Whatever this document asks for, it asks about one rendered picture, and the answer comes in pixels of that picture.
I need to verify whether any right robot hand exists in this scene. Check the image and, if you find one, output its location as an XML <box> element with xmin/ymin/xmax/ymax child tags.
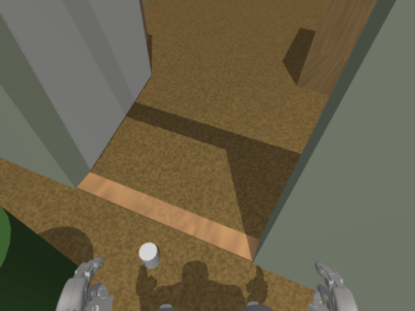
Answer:
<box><xmin>309</xmin><ymin>262</ymin><xmax>359</xmax><ymax>311</ymax></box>

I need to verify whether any left robot hand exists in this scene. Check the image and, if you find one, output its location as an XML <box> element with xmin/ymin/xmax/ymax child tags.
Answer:
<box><xmin>56</xmin><ymin>257</ymin><xmax>113</xmax><ymax>311</ymax></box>

